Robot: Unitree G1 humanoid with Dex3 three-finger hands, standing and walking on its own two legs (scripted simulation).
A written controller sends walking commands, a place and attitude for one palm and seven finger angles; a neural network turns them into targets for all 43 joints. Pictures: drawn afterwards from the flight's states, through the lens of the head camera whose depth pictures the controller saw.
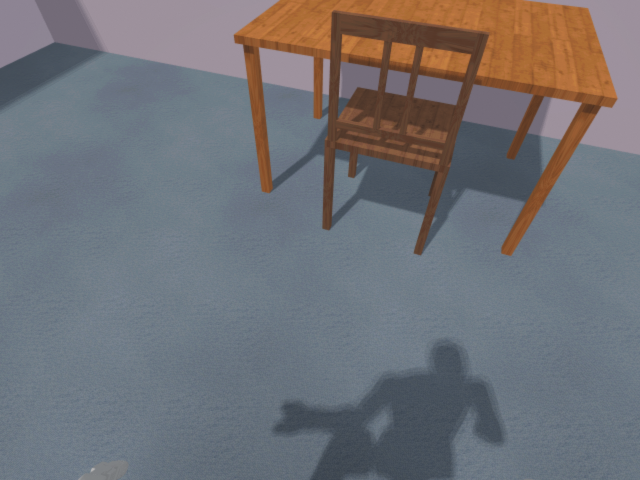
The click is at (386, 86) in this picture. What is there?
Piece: chair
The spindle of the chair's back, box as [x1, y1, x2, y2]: [373, 41, 391, 128]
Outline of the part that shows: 384,41 373,128 378,128 380,121 391,42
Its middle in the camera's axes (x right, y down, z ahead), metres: +0.18 -0.46 +1.18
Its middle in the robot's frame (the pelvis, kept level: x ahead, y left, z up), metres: +1.19 -0.13 -0.09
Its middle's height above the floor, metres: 0.68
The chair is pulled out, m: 0.00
